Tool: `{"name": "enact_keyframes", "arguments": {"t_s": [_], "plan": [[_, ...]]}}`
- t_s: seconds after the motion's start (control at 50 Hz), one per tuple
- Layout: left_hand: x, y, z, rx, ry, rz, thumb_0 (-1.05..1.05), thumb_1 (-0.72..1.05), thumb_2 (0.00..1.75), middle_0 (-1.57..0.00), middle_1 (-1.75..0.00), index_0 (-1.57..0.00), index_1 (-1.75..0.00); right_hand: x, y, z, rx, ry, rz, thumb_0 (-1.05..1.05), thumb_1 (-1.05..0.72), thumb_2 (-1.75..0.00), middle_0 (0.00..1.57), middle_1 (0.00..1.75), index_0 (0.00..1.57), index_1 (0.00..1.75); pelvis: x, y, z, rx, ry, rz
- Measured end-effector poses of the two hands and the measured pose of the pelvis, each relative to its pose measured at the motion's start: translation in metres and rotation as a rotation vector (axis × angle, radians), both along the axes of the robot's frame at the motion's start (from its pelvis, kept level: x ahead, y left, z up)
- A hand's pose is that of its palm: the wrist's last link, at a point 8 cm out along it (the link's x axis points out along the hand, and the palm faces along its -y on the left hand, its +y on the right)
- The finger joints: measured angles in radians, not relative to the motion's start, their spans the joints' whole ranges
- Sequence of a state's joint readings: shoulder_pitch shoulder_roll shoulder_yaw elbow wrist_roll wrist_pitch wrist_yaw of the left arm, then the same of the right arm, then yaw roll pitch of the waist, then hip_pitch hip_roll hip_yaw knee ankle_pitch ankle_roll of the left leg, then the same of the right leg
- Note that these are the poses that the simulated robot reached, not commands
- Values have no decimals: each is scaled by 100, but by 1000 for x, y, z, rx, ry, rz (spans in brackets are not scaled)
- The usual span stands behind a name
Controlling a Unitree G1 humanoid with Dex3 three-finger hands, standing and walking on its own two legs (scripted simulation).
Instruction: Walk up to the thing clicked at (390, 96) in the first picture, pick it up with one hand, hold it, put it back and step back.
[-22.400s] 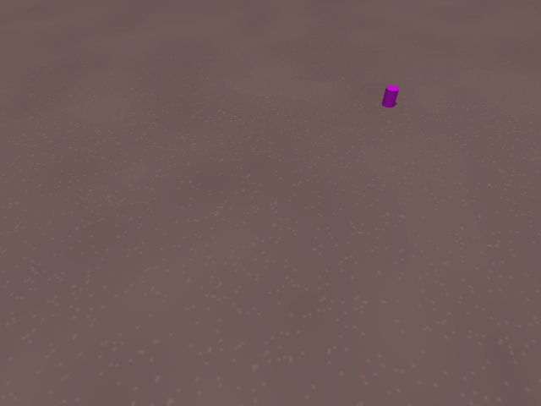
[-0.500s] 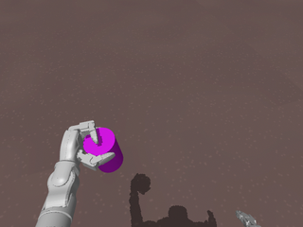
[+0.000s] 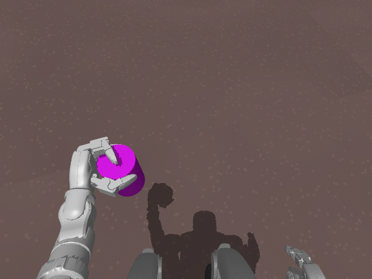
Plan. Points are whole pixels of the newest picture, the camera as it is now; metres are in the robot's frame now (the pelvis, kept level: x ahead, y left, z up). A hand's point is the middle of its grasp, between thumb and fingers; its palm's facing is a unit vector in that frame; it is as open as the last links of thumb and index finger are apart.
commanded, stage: crouch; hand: left
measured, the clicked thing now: (123, 172) +0.37 +0.16 -0.07
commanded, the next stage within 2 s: lower in 1.42 s
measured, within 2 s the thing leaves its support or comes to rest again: neither
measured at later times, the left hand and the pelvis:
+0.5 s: hand (130, 181) +0.42 +0.17 -0.26, palm faces +0.06 -1.00 -0.02, open 7.2 cm; pelvis -0.05 +0.01 -0.22, yaw -2 degrees
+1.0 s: hand (138, 183) +0.46 +0.18 -0.41, palm faces +0.06 -1.00 -0.03, open 7.2 cm; pelvis -0.08 +0.01 -0.35, yaw -6 degrees
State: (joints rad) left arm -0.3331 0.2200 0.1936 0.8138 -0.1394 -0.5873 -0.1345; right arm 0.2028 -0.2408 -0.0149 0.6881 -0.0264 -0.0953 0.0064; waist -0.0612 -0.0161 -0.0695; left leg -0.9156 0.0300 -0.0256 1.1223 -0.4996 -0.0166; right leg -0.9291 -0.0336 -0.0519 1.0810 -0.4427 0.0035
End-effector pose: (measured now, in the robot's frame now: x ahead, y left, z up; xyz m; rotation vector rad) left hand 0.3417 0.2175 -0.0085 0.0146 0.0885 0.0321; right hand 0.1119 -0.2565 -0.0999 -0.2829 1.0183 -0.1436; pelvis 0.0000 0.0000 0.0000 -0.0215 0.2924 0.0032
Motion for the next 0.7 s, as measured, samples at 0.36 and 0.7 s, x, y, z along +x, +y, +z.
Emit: {"name": "enact_keyframes", "arguments": {"t_s": [0.36, 0.7], "plan": [[37, 10, -184, 28, -27, 9, -4, -41, 96, -54, -99, -126, -141, -41, 5, -185, 18, 204, 36, 1, -91, -91, 20, 29, 20, 29, -27, 5, -163, -14, 281, -10], [61, 13, -334, 32, -21, 34, -4, -42, 97, -55, -98, -127, -144, -120, -7, -296, -48, 358, 48, 1, -92, -91, 20, 29, 20, 29, -70, 7, -292, -43, 277, -24]]}}
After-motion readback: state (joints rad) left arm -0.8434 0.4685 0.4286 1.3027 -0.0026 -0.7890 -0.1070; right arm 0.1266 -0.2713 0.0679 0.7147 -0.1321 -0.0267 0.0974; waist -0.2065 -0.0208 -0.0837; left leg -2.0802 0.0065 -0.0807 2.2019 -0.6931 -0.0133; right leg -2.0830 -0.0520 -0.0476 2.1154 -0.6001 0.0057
